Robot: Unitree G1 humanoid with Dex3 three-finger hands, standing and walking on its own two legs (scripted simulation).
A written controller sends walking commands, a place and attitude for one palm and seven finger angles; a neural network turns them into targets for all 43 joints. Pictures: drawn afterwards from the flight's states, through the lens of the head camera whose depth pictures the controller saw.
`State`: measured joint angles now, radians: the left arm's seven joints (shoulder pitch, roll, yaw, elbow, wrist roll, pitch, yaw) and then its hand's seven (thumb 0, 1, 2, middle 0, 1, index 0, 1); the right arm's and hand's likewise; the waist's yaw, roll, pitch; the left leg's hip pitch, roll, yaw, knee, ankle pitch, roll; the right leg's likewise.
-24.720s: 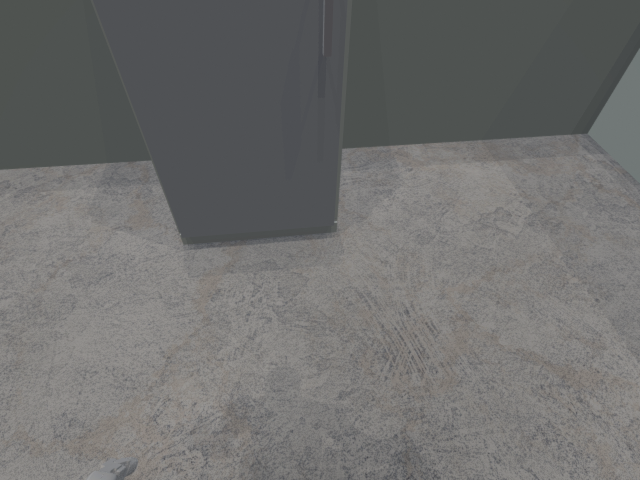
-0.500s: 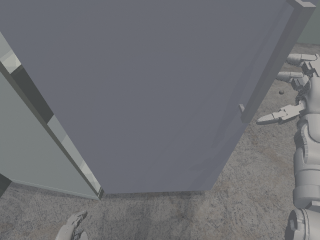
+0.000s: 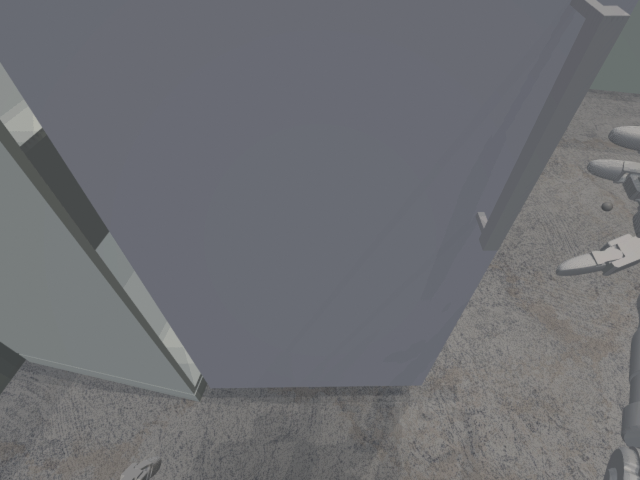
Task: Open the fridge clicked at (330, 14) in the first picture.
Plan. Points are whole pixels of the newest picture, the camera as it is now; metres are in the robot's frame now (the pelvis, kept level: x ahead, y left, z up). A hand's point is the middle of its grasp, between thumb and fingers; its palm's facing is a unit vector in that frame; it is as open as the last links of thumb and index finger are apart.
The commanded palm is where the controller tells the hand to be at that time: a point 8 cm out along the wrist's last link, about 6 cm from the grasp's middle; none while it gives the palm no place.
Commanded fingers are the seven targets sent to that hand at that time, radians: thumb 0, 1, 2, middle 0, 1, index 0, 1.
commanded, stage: slip the hand off the handle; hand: right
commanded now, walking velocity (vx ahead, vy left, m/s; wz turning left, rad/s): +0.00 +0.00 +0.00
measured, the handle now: (526, 147) +0.46 -0.19 +0.20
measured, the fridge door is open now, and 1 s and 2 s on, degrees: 77 77 77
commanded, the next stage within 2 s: draw the hand back to the body in 0.50 s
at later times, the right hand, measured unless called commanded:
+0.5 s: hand out of the picture +0.28 -0.29 +0.18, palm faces +0.22 +0.97 -0.14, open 14.7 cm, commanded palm +0.24 -0.33 +0.19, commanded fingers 0.00 0.55 -0.20 0.25 1.15 0.25 1.15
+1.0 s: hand out of the picture +0.25 -0.27 +0.19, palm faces -0.01 +1.00 -0.04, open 14.7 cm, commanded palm +0.20 -0.31 +0.19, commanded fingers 0.00 0.55 -0.20 0.25 1.15 0.25 1.15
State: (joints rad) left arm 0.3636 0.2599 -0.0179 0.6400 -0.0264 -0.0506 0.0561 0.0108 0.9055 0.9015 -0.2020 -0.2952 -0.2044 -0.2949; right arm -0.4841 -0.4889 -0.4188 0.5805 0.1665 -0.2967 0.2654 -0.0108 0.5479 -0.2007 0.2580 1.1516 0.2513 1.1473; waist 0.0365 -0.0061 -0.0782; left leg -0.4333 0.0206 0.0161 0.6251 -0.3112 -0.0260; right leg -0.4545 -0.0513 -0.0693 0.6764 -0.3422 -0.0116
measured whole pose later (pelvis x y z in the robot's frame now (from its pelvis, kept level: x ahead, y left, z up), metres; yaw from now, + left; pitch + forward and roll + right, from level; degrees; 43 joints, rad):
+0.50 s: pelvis -0.02 +0.01 +0.00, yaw -3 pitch +2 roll +1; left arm 0.22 0.26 -0.05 0.59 -0.04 -0.13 0.10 0.01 0.90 0.90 -0.20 -0.30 -0.20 -0.30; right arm -0.22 -0.45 -0.43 0.28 0.27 -0.22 0.34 -0.01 0.55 -0.20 0.26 1.15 0.25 1.15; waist -0.04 -0.01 -0.06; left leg -0.36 0.03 0.06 0.64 -0.32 -0.01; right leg -0.40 -0.04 -0.02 0.69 -0.33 0.00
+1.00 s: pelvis -0.01 +0.01 +0.01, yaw -3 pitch -2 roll +1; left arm 0.27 0.29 -0.09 0.57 -0.08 -0.21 0.09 0.01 0.90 0.90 -0.20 -0.30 -0.20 -0.30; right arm -0.11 -0.50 -0.44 0.19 0.39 0.15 0.55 -0.01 0.55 -0.20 0.26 1.15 0.25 1.15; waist -0.03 -0.04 -0.06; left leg -0.23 0.03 0.06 0.53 -0.27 -0.01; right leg -0.26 -0.04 -0.03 0.57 -0.28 0.00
